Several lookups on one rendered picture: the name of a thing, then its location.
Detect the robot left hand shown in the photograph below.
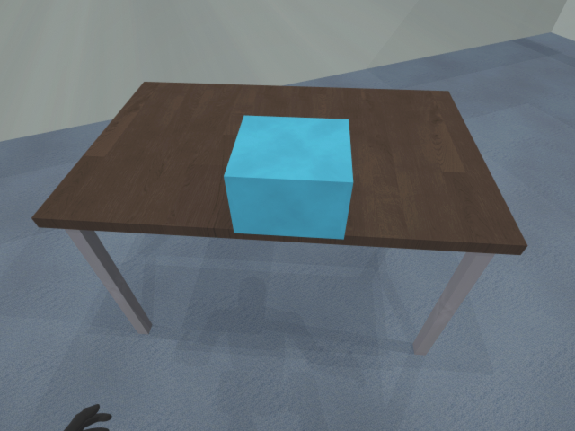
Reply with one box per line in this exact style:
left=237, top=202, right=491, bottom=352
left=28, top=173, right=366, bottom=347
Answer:
left=64, top=404, right=111, bottom=431

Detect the carton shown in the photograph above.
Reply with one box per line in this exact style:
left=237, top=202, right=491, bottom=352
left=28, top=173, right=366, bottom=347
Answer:
left=224, top=116, right=353, bottom=240

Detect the table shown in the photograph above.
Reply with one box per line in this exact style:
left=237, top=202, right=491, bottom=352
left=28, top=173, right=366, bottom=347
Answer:
left=31, top=82, right=527, bottom=356

